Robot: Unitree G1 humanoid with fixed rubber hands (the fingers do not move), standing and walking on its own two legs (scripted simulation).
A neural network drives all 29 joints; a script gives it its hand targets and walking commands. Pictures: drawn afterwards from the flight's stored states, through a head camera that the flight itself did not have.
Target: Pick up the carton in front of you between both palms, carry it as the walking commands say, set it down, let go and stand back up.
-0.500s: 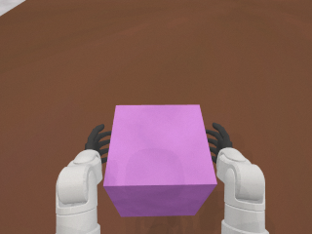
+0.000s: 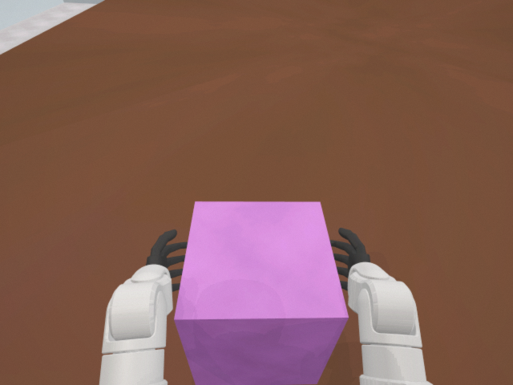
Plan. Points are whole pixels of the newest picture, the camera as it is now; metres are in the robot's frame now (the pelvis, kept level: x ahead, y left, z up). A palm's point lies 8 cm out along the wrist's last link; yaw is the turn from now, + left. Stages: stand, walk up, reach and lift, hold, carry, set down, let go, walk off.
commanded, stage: carry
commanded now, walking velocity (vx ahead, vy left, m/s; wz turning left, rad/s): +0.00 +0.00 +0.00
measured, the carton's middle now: (257, 295) +0.28 +0.00 -0.01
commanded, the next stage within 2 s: hold in 0.78 s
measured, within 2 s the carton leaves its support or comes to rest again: neither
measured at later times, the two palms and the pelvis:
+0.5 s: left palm (165, 292) +0.25 +0.14 +0.04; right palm (358, 288) +0.25 -0.16 +0.04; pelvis -0.04 -0.01 +0.00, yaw +0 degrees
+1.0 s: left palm (173, 298) +0.24 +0.12 +0.05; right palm (374, 300) +0.23 -0.17 +0.05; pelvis -0.05 -0.01 +0.01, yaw -2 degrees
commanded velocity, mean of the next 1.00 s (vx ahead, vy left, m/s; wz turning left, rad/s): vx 0.00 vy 0.00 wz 0.00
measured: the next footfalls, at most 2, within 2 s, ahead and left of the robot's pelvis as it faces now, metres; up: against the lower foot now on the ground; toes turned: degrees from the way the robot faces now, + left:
none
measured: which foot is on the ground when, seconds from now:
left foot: down 0.00-1.00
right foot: down 0.00-1.00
